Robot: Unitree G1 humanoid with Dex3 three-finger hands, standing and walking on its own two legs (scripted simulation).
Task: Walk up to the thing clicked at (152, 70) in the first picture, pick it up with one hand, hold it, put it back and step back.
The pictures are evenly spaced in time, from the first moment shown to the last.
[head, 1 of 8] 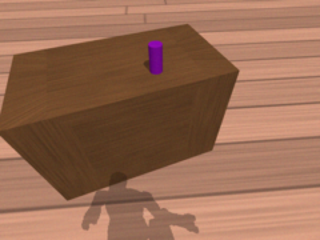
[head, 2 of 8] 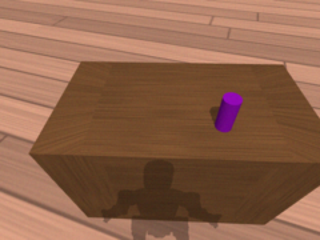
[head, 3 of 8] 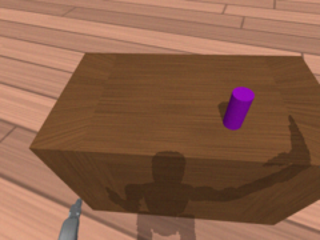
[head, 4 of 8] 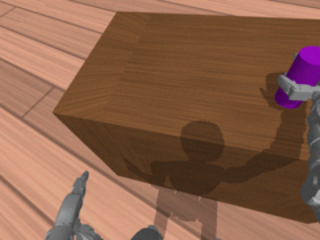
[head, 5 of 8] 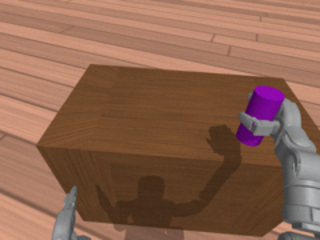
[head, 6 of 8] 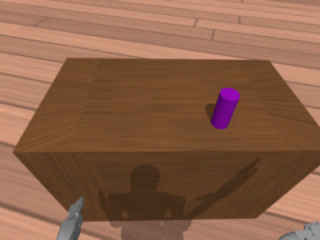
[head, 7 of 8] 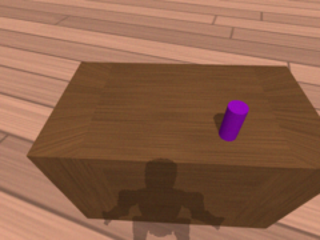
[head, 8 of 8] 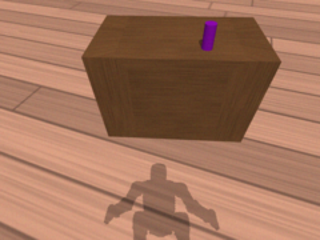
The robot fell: no
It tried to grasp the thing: yes
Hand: right
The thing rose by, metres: 0.22
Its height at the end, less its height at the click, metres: +0.00
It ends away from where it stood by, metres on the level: 0.02
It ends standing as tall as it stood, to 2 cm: yes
